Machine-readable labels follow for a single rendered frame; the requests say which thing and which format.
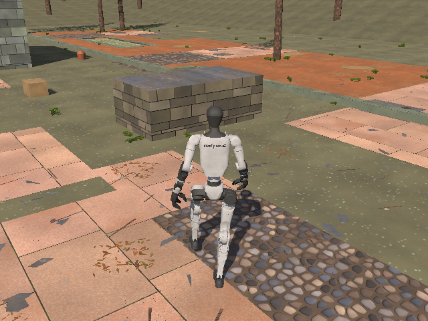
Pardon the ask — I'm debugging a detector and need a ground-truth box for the right robot thigh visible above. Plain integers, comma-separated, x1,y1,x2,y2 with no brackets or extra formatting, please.
217,188,237,244

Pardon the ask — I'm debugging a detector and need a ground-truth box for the right robot forearm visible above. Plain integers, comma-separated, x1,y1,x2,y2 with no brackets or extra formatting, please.
239,160,248,181

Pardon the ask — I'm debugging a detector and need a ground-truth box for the right robot hand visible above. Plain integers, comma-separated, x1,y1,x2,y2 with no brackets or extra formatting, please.
232,177,248,190

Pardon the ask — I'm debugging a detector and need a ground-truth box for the left robot shin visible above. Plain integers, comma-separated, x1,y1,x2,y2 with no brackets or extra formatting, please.
190,203,200,241

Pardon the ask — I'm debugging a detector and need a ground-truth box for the robot left upper arm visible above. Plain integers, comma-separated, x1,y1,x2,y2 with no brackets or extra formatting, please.
182,134,201,173

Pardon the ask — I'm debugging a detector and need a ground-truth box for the left robot hand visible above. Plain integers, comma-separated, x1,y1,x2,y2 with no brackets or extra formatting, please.
171,192,187,209

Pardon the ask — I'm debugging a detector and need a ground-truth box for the left robot forearm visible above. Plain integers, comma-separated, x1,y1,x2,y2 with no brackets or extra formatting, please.
173,161,188,194

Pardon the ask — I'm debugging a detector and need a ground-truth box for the robot right upper arm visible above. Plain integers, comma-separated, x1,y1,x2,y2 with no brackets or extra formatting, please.
228,134,246,171

